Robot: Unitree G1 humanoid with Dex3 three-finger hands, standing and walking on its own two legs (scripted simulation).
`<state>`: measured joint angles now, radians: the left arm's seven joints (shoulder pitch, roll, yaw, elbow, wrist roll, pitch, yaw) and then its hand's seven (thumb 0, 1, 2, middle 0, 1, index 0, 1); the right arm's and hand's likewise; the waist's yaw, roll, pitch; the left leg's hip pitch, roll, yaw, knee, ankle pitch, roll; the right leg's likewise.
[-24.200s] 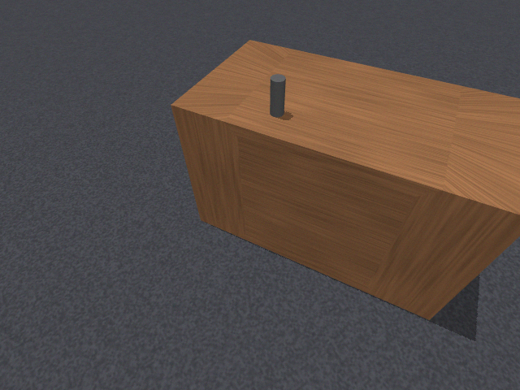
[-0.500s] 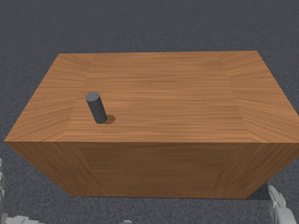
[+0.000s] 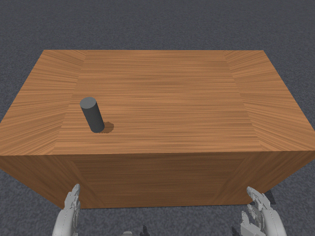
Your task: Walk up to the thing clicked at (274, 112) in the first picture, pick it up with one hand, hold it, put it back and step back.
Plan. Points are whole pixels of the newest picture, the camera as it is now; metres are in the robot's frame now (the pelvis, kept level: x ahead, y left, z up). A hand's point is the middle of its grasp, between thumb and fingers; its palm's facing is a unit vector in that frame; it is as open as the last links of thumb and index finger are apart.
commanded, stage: home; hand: left
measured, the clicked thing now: (93, 115) +0.47 +0.22 +0.00
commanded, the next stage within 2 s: none
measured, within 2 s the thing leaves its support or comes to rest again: neither
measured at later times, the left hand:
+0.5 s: hand (94, 228) +0.17 +0.17 -0.04, palm faces +0.11 -0.97 -0.22, open 17.5 cm
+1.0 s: hand (94, 229) +0.17 +0.17 -0.04, palm faces +0.12 -0.97 -0.23, open 17.5 cm
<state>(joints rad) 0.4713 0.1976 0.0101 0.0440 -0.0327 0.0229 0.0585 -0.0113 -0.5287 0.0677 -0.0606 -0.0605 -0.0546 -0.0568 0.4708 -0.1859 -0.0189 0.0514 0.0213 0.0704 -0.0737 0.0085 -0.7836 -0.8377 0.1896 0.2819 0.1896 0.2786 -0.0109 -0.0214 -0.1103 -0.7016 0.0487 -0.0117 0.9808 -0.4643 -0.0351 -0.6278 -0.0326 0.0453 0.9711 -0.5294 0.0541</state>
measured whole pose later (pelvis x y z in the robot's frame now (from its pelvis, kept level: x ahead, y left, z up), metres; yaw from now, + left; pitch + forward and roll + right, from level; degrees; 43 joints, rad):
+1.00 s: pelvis -0.01 -0.01 -0.01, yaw +0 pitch +11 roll +0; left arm 0.48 0.20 0.00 0.02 -0.03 0.02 0.09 -0.01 -0.54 0.06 -0.06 -0.06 -0.05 -0.05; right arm 0.49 -0.19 -0.01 -0.03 0.03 0.16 -0.08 0.01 -0.90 -0.90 0.20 0.30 0.20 0.30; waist 0.00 -0.01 -0.14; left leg -0.73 0.05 -0.01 1.01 -0.46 -0.05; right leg -0.67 -0.03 0.05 1.02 -0.54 0.04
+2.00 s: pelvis -0.01 -0.01 +0.00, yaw +0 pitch +9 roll -1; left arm 0.51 0.20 -0.01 0.01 -0.02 0.06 0.14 -0.01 -0.54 0.06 -0.06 -0.06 -0.05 -0.05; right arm 0.35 -0.22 -0.01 0.31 0.03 0.10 -0.12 0.01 -0.90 -0.90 0.20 0.30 0.20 0.30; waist -0.02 0.01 -0.12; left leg -0.70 0.07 -0.04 1.00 -0.46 -0.05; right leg -0.62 -0.01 0.02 0.99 -0.53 0.03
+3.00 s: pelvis -0.02 +0.00 +0.06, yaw +0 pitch -3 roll +0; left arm 0.17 0.34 0.01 1.12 0.02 -0.02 0.01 0.00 0.83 0.89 -0.21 -0.30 -0.20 -0.30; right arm 0.15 -0.32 -0.03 1.12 -0.02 -0.01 0.00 0.01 -0.90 -0.90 0.20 0.30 0.20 0.30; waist 0.00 0.00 0.06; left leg -0.21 0.04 0.00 0.47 -0.20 -0.03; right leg -0.14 -0.04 0.03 0.45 -0.26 0.05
